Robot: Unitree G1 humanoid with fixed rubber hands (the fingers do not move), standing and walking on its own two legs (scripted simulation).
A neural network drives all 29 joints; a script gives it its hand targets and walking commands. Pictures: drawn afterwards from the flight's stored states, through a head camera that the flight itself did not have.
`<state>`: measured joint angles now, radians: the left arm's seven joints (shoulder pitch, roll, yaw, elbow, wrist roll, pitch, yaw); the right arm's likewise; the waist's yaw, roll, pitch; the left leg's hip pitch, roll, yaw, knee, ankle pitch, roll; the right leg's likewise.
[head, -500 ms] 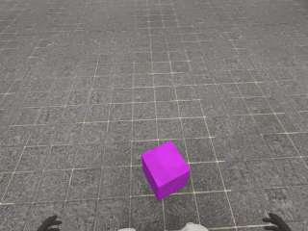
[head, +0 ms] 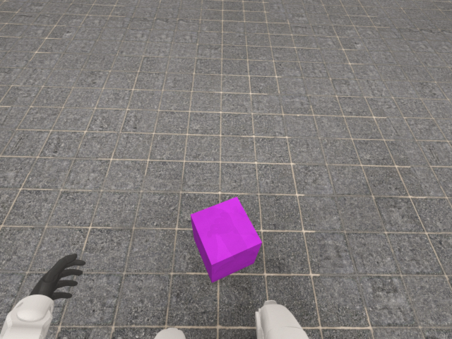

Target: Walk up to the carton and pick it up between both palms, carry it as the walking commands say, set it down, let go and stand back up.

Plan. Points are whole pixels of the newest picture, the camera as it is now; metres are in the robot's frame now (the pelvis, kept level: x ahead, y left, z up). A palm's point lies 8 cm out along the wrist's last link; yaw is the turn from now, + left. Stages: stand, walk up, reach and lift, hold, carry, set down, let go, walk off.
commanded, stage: walk up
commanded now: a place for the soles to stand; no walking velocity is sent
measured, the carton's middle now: (224, 240) +0.52 -0.01 -0.62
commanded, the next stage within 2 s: none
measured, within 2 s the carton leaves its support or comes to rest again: neither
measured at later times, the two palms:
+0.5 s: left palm out of the picture +0.06 +0.19 -0.13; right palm out of the picture +0.17 -0.54 -0.07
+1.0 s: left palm out of the picture -0.09 +0.05 -0.07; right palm (451, 233) +0.33 -0.50 -0.09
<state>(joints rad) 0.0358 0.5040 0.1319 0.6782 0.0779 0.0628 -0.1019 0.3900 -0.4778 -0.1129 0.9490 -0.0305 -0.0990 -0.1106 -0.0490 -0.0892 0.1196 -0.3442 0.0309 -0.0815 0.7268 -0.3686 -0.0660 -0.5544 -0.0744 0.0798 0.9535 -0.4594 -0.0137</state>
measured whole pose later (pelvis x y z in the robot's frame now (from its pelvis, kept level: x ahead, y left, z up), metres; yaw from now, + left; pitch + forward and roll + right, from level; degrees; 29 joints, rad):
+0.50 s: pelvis +0.02 -0.19 -0.04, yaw +15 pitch -3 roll +0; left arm 0.19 0.54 0.16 0.66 0.06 0.09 -0.09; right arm 0.37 -0.52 -0.09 0.81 -0.06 -0.11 -0.14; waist 0.00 -0.11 0.09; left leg -0.55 0.08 -0.15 1.04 -0.46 -0.04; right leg -0.57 -0.08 0.04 1.15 -0.54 -0.01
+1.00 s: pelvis +0.06 -0.27 +0.00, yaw +28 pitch -1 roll +0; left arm 0.35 0.47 0.07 0.86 0.02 -0.07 0.01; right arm 0.19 -0.46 -0.06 0.82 -0.01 -0.04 0.01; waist 0.05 0.05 0.08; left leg -0.36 -0.05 -0.03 0.79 -0.41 0.05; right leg -0.35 -0.10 -0.24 0.79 -0.41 -0.03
